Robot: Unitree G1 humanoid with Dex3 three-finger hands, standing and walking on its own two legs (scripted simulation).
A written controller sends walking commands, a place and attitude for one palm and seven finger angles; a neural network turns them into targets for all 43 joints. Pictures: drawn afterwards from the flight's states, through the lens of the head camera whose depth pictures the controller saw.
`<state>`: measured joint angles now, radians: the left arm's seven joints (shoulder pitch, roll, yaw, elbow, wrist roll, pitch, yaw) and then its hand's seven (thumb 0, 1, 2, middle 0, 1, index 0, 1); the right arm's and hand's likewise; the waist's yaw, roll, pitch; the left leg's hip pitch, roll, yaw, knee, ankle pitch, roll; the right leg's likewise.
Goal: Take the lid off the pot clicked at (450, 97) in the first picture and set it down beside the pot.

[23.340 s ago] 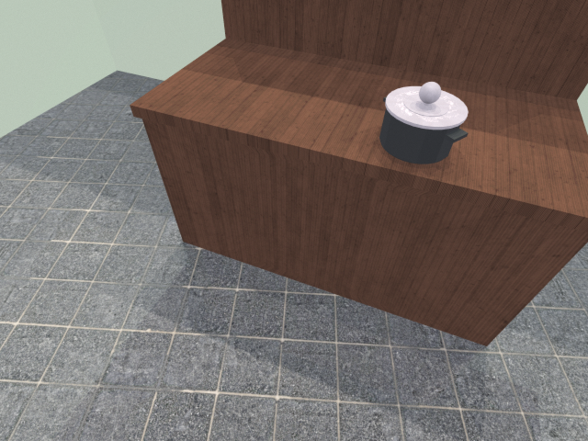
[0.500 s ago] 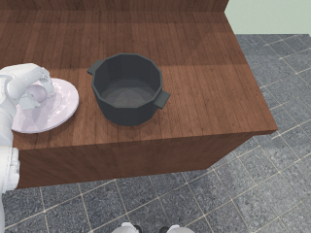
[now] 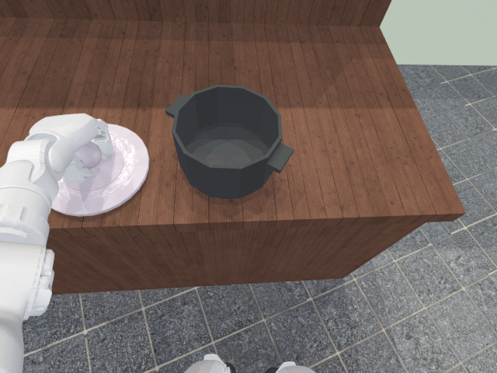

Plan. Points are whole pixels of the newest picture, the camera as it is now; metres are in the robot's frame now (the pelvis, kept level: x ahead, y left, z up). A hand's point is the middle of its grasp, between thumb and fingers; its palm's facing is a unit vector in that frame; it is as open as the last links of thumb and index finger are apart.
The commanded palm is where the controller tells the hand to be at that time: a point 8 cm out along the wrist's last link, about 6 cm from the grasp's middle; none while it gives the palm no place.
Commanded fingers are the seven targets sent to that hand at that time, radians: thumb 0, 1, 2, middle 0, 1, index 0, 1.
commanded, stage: open the fingers wide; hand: left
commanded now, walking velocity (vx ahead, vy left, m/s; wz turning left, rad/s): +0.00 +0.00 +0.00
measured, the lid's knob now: (85, 154) +0.48 +0.28 +0.00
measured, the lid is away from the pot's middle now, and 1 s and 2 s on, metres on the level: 0.25 0.25 0.25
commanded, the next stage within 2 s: raise the empty hand in 0.70 s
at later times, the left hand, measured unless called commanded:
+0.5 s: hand (83, 153) +0.47 +0.27 +0.02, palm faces -0.46 -0.10 -0.88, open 10.3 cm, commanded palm +0.50 +0.27 +0.08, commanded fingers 0.00 -0.01 0.63 -0.34 -0.87 -0.34 -0.87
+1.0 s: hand (76, 145) +0.47 +0.27 +0.04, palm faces -0.42 -0.09 -0.90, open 11.0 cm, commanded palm +0.50 +0.27 +0.11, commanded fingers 0.00 -0.01 0.64 -0.34 -0.87 -0.34 -0.87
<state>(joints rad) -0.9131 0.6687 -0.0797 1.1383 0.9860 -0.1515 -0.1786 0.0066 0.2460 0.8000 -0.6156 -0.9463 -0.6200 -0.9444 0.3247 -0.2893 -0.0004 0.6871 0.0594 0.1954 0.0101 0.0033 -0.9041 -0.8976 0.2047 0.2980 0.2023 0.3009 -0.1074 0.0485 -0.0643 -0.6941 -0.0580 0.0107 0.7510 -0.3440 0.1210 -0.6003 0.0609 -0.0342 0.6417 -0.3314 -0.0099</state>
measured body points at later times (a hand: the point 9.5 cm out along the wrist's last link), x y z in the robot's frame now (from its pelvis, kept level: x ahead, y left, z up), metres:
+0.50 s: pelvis +0.00 -0.01 +0.00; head +0.11 +0.01 +0.43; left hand +0.49 +0.27 +0.07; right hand -0.02 -0.29 -0.11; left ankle +0.00 +0.03 -0.71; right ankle -0.02 -0.13 -0.71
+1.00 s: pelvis +0.00 -0.01 +0.00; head +0.11 +0.00 +0.44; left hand +0.49 +0.28 +0.09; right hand +0.02 -0.29 -0.11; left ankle +0.00 +0.03 -0.71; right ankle -0.02 -0.13 -0.71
